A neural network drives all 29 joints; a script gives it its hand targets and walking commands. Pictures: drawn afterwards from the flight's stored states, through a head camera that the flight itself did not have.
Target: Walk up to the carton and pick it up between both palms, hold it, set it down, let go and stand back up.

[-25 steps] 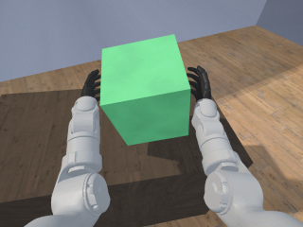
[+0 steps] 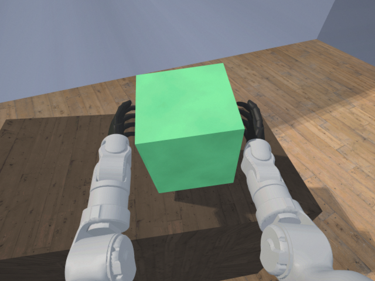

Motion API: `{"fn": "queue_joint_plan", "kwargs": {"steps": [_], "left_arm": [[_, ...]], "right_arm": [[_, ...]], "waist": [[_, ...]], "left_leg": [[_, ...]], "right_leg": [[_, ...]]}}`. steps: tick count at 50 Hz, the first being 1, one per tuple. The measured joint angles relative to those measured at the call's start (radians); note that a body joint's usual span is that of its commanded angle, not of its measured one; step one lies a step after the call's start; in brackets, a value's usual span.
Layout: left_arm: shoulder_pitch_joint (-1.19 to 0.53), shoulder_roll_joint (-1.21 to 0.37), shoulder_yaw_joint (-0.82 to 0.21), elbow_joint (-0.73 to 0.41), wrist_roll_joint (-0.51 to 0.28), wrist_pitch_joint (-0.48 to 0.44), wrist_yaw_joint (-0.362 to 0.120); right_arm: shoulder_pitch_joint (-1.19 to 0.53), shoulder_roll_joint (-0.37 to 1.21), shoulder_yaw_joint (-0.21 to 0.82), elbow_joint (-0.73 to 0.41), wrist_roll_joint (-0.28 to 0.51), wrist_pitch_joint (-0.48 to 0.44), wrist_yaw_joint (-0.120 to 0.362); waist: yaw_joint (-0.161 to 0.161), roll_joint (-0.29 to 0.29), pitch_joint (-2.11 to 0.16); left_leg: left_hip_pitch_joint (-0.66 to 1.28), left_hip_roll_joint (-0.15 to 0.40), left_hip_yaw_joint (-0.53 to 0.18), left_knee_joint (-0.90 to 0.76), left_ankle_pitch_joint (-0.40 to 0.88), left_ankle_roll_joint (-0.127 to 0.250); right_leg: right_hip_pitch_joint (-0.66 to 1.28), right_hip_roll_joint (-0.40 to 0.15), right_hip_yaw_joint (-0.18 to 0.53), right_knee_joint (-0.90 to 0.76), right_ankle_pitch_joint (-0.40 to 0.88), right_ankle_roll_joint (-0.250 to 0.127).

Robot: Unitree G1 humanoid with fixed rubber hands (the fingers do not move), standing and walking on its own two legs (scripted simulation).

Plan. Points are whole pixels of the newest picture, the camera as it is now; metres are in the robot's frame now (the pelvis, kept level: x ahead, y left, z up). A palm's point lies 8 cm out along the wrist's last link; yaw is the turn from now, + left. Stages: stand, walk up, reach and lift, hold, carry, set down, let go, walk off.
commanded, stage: set down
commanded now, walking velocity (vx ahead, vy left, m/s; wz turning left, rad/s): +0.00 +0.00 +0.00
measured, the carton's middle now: (188, 133) +0.45 +0.01 +0.07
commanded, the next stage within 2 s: none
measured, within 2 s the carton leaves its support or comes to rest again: rests again in 1.64 s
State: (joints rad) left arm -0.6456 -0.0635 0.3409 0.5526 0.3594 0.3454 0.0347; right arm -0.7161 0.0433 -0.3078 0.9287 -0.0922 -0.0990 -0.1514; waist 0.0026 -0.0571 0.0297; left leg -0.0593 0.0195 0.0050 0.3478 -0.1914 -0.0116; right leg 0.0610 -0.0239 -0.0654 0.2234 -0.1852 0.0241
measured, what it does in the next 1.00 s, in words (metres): stands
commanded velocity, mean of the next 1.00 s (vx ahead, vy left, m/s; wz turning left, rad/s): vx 0.00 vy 0.00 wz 0.00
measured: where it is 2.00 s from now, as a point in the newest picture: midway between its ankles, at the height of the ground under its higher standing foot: outside the picture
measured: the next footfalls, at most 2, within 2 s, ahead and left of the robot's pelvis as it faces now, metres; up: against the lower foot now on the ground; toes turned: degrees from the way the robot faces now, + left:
none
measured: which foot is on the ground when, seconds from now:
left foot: down 0.00-1.00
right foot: down 0.00-1.00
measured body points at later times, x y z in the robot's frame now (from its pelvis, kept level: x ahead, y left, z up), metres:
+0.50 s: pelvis +0.00 -0.02 +0.00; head +0.02 +0.00 +0.45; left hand +0.41 +0.18 +0.08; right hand +0.41 -0.12 +0.10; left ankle +0.00 +0.12 -0.75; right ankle -0.03 -0.13 -0.75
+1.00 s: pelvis +0.02 -0.01 +0.00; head +0.04 +0.00 +0.45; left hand +0.43 +0.14 +0.07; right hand +0.41 -0.16 +0.07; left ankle +0.00 +0.12 -0.75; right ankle -0.03 -0.13 -0.75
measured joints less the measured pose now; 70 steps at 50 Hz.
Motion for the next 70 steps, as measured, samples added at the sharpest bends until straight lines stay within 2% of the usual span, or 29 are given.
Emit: {"fn": "queue_joint_plan", "kwargs": {"steps": [4,8,16,21,26,31,37,43,52,59,70], "left_arm": [[-0.037,-0.016,0.023,0.068,0.009,-0.031,0.008],[-0.086,-0.021,0.082,0.141,0.035,-0.06,-0.009],[-0.138,0.008,0.19,0.208,0.057,-0.127,-0.042],[-0.131,0.029,0.197,0.219,0.036,-0.168,-0.062],[-0.098,0.054,0.159,0.224,-0.002,-0.202,-0.061],[-0.063,0.064,0.096,0.238,-0.034,-0.225,-0.036],[-0.044,0.047,0.05,0.273,-0.053,-0.243,-0.001],[-0.065,0.025,0.066,0.302,-0.043,-0.271,0.001],[-0.076,0.01,0.128,0.271,-0.013,-0.318,-0.014],[-0.079,0.018,0.176,0.258,0.0,-0.324,-0.042],[-0.098,0.005,0.215,0.25,0.041,-0.309,-0.07]], "right_arm": [[-0.008,-0.017,-0.042,0.033,-0.039,-0.01,0.02],[-0.015,-0.018,-0.079,0.042,-0.08,0.002,0.039],[-0.021,0.063,-0.16,-0.029,-0.17,0.02,0.052],[-0.026,0.114,-0.215,-0.071,-0.225,0.014,0.045],[-0.022,0.138,-0.231,-0.067,-0.257,-0.014,0.035],[0.007,0.125,-0.218,-0.031,-0.261,-0.055,0.028],[0.048,0.08,-0.178,0.019,-0.228,-0.089,0.018],[0.063,0.041,-0.128,0.032,-0.176,-0.101,0.004],[0.053,0.037,-0.083,0.015,-0.125,-0.13,0.002],[0.027,0.075,-0.123,-0.01,-0.165,-0.123,0.007],[0.02,0.134,-0.263,-0.07,-0.282,-0.105,0.045]], "waist": [[0.012,0.016,-0.008],[0.023,0.022,-0.002],[0.037,0.0,0.015],[0.047,-0.009,0.002],[0.038,-0.001,-0.025],[0.029,0.021,-0.063],[0.034,0.052,-0.093],[0.034,0.047,-0.088],[0.058,0.026,-0.056],[0.061,0.018,-0.035],[0.053,0.007,-0.017]], "left_leg": [[-0.012,0.007,0.007,-0.014,0.016,-0.002],[-0.007,0.012,0.014,-0.046,0.04,-0.005],[-0.036,0.021,0.016,-0.092,0.078,-0.008],[-0.081,0.019,0.009,-0.095,0.081,-0.016],[-0.117,0.008,-0.001,-0.079,0.063,-0.015],[-0.142,0.001,0.001,-0.048,0.031,-0.01],[-0.148,0.013,0.025,-0.011,-0.006,-0.01],[-0.145,0.017,0.045,-0.006,-0.016,-0.005],[-0.144,0.028,0.061,-0.04,0.016,-0.009],[-0.134,0.028,0.052,-0.072,0.049,-0.01],[-0.127,0.015,0.05,-0.081,0.06,-0.001]], "right_leg": [[-0.025,0.006,0.008,0.004,0.009,-0.005],[-0.041,0.011,0.015,0.012,0.014,-0.009],[-0.105,0.02,0.016,0.038,0.014,-0.025],[-0.149,0.018,0.009,0.043,0.009,-0.026],[-0.171,0.007,-0.001,0.037,0.0,-0.019],[-0.178,0.0,-0.002,0.029,-0.008,-0.008],[-0.18,0.004,-0.013,0.031,-0.004,-0.007],[-0.185,0.005,0.003,0.037,-0.015,-0.002],[-0.203,0.016,0.017,0.029,0.001,-0.015],[-0.196,0.018,0.008,0.013,0.021,-0.022],[-0.191,0.006,0.004,0.013,0.027,-0.016]]}}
